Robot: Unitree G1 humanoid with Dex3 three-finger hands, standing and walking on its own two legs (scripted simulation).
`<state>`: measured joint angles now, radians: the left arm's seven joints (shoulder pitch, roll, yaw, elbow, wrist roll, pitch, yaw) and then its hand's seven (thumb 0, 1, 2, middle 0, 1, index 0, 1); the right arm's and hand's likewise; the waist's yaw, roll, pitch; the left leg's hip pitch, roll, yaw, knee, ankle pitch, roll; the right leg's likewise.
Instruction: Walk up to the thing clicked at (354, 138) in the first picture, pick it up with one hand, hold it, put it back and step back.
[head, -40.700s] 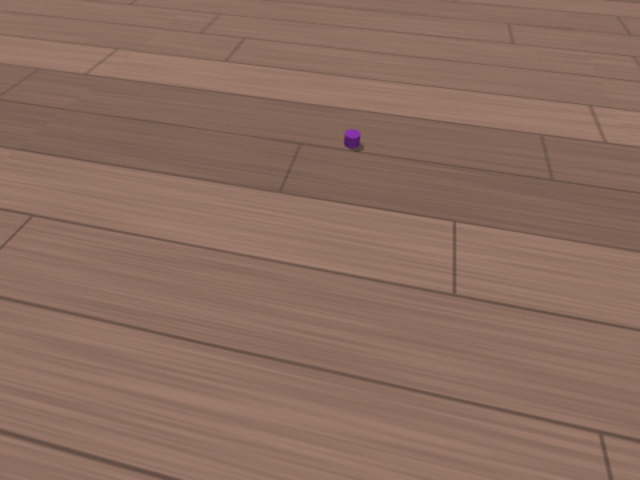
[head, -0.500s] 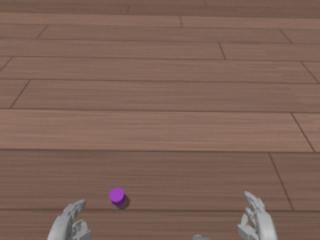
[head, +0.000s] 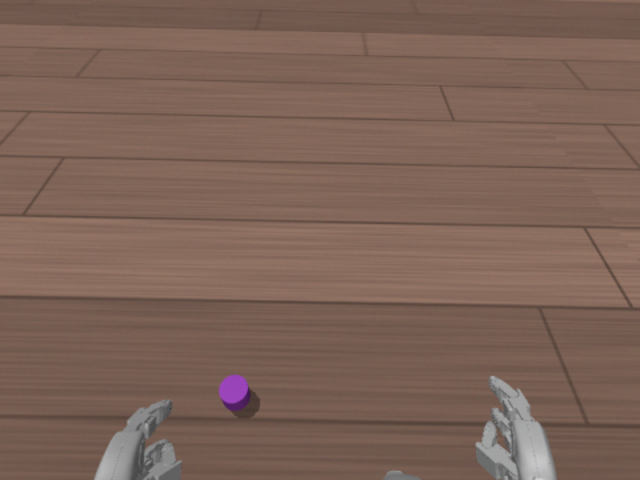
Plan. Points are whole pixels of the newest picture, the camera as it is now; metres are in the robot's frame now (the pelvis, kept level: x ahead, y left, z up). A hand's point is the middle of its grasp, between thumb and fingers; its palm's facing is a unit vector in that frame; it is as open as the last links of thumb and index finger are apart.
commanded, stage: home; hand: left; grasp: from above
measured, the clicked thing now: (235, 392) +0.48 +0.23 -0.68
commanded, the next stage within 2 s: stand in 0.70 s
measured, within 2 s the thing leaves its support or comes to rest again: neither
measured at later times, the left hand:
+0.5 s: hand (175, 455) +0.18 +0.18 -0.05, palm faces +0.03 -0.98 -0.19, open 7.4 cm
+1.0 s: hand out of the picture +0.15 +0.22 -0.09, palm faces +0.02 -0.95 -0.33, open 7.4 cm
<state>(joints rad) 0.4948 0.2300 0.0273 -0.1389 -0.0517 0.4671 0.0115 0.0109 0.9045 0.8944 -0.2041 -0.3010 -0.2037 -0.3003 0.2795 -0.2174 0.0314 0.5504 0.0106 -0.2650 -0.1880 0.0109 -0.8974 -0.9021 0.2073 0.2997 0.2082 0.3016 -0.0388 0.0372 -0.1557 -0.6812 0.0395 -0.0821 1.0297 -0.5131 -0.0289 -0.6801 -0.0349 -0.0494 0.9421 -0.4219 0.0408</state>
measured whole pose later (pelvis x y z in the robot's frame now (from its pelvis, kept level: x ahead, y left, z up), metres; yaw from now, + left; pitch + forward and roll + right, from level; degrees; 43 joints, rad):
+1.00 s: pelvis +0.00 +0.00 +0.02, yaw +0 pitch +2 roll +0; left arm 0.23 0.30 0.03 0.52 0.05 0.11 0.03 0.01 0.90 0.89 -0.21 -0.30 -0.21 -0.30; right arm 0.19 -0.28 -0.02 0.79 -0.06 -0.05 -0.02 0.01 -0.90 -0.90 0.21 0.30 0.21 0.30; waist 0.02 -0.02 0.02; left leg -0.45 0.00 -0.04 0.87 -0.45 -0.01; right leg -0.48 -0.08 -0.01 0.85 -0.40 0.05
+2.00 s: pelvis +0.00 -0.02 +0.07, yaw +2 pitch -5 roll +0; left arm 0.15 0.31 0.03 1.13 0.02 0.00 0.01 0.00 0.90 0.89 -0.21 -0.30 -0.21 -0.30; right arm 0.17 -0.31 -0.04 1.11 -0.02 0.01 -0.01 0.00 -0.90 -0.90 0.21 0.30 0.21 0.30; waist 0.01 0.01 0.08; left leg -0.11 0.03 -0.07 0.40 -0.22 -0.04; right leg -0.13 -0.05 -0.07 0.39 -0.18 0.02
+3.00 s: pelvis +0.01 -0.03 +0.07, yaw +1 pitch -4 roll +0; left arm 0.11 0.33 0.02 1.14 0.01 0.00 0.00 0.00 0.90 0.89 -0.21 -0.30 -0.21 -0.30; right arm 0.12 -0.33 -0.02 1.12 -0.01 0.00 -0.01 0.00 -0.90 -0.90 0.21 0.30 0.21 0.30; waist 0.00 0.01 0.06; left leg -0.08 0.04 -0.07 0.34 -0.20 -0.06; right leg -0.12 -0.04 -0.06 0.36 -0.18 0.01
